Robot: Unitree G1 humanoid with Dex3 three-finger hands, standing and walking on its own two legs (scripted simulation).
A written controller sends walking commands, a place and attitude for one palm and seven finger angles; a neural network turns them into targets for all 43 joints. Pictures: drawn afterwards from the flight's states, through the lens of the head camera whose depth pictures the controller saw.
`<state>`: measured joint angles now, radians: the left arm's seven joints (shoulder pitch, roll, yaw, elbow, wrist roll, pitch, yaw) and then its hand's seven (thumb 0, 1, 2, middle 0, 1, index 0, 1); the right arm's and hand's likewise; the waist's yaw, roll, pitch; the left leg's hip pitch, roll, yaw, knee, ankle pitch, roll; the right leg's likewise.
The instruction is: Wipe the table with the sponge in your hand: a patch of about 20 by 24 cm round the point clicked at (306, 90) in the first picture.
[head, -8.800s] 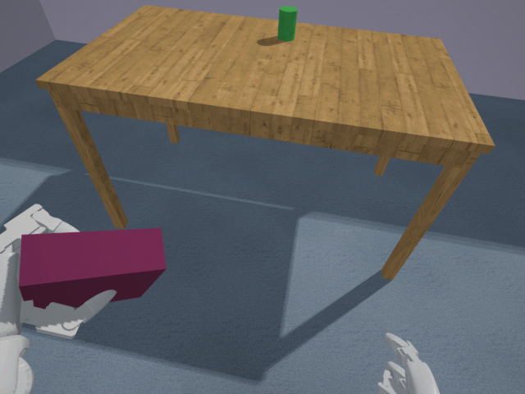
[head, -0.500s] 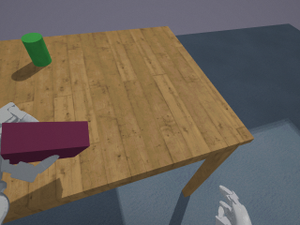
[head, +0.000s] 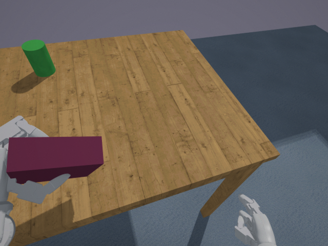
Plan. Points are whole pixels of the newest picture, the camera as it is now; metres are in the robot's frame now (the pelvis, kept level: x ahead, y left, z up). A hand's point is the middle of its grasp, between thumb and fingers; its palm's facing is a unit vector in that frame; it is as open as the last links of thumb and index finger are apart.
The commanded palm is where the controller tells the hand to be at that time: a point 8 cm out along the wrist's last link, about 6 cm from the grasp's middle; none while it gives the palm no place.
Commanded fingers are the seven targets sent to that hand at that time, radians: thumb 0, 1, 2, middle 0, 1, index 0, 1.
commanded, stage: look again from close up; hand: left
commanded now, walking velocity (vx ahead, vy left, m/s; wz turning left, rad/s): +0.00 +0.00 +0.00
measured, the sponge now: (69, 160) +0.24 +0.21 +0.13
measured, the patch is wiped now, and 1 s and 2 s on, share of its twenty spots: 0.00 0.00 0.00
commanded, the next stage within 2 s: turn the palm down, sponge in hand in 0.20 s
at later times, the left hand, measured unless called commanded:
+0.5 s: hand (28, 142) +0.24 +0.26 +0.18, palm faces +0.37 -0.77 -0.53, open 9.4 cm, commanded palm +0.17 +0.28 +0.18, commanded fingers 0.00 0.10 1.30 -1.20 -1.60 -1.20 -1.60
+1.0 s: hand (53, 169) +0.21 +0.21 +0.16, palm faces +0.23 -0.55 -0.81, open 9.4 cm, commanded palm +0.17 +0.25 +0.20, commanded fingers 0.00 0.10 1.30 -1.20 -1.60 -1.20 -1.60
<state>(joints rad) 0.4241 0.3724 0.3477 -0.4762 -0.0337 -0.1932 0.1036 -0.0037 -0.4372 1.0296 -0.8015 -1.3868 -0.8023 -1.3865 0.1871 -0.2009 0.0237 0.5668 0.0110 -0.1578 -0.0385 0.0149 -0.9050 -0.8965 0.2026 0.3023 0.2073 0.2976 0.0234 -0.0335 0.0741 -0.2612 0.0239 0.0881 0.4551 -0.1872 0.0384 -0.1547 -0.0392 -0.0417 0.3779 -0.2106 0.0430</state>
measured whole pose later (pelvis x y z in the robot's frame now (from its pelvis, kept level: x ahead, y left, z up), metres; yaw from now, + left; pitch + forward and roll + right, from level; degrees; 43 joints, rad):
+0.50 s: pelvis +0.00 -0.02 -0.01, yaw +0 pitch -2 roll +0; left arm 0.25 0.50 0.43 -0.41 -0.02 0.10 -0.03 0.00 -0.43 1.03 -0.80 -1.39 -0.80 -1.39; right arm 0.16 -0.24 0.05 0.61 0.02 -0.12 -0.02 0.02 -0.90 -0.90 0.20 0.30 0.21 0.30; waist 0.04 0.01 0.03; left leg -0.26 0.02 0.09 0.51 -0.22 0.02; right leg -0.19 -0.04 -0.03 0.52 -0.29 0.02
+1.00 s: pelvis +0.00 -0.07 -0.01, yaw +3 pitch -3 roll +1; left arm 0.29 0.61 0.33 -0.33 0.17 0.04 -0.09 0.00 -0.44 1.03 -0.80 -1.39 -0.80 -1.39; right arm 0.17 -0.25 0.03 0.61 0.03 -0.13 -0.12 0.02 -0.90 -0.90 0.20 0.30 0.21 0.30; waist 0.08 0.09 0.03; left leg -0.29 0.07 0.01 0.56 -0.22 -0.04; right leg -0.21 0.01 -0.09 0.60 -0.34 -0.05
